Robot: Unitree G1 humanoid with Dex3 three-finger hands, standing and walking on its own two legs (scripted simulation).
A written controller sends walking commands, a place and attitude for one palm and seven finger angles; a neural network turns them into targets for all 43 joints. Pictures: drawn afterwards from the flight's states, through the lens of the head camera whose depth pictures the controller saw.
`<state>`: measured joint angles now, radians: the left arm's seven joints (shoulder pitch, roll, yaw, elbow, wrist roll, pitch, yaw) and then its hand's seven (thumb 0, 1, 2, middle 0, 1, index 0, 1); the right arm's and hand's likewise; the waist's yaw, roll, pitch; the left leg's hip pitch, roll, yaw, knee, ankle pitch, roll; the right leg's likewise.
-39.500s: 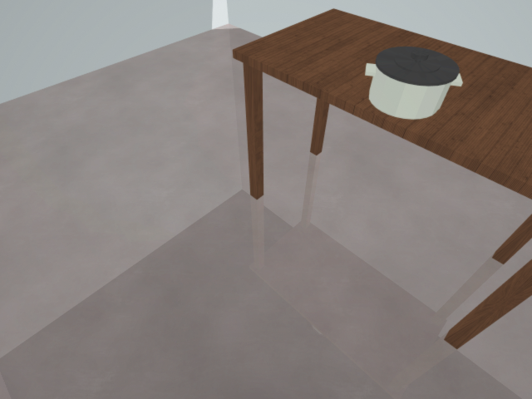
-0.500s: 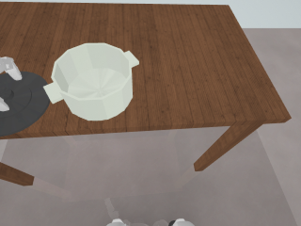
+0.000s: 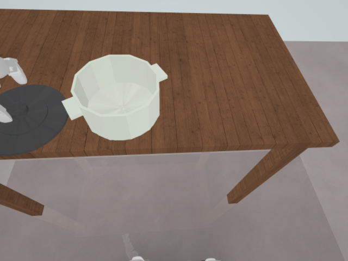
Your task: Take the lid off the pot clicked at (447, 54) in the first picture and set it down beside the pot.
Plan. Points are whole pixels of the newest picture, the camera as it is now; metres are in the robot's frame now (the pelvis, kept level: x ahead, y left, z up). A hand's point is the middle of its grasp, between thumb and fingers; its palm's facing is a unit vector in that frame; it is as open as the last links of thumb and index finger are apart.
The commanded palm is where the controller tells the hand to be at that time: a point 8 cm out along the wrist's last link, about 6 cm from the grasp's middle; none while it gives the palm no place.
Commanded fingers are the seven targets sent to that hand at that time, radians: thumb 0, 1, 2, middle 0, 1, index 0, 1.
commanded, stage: raise the empty hand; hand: left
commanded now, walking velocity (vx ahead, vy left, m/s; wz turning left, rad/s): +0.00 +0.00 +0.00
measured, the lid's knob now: (17, 110) +0.46 +0.35 +0.05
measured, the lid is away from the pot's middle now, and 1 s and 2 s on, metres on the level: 0.24 0.24 0.24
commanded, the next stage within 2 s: draw the hand back to the body in 1.04 s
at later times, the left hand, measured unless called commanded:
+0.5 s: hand out of the picture +0.45 +0.34 +0.16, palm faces -0.38 -0.11 -0.92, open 11.0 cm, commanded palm +0.47 +0.35 +0.23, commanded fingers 0.00 0.04 0.54 -0.31 -0.93 -0.31 -0.93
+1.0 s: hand out of the picture +0.46 +0.35 +0.21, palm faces -0.33 -0.12 -0.93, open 11.0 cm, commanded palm +0.47 +0.35 +0.27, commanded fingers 0.00 0.04 0.54 -0.31 -0.93 -0.31 -0.93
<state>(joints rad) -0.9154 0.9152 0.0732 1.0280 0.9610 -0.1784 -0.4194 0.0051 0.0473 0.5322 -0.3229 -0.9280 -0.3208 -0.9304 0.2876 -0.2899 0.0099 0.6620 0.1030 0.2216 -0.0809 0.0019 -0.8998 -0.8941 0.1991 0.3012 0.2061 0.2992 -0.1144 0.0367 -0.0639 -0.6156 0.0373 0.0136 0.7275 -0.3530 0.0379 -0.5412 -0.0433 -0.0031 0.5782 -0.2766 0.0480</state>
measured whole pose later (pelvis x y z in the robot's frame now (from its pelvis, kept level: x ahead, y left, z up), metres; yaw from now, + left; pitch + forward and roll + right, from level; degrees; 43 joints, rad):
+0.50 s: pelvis +0.00 +0.00 +0.01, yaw +0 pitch +12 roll -3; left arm -1.00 0.91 0.02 0.99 0.94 -0.13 -0.49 0.01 0.04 0.53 -0.32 -0.93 -0.32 -0.93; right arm 0.30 -0.29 0.01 0.67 0.11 0.22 -0.07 0.00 -0.90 -0.89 0.20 0.30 0.21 0.30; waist -0.10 0.05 -0.05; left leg -0.53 0.02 0.02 0.65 -0.32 0.04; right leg -0.46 -0.06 0.00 0.50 -0.25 0.05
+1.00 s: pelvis +0.01 -0.01 +0.02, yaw +1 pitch +11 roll -2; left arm -1.11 0.95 0.00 1.01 0.94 -0.07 -0.55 0.01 0.04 0.53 -0.32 -0.93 -0.32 -0.93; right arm 0.26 -0.30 0.02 0.66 0.11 0.23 -0.04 0.00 -0.90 -0.89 0.20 0.30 0.21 0.30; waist -0.10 0.05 -0.04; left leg -0.47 0.02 0.01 0.57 -0.30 0.03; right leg -0.40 -0.06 -0.01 0.44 -0.23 0.06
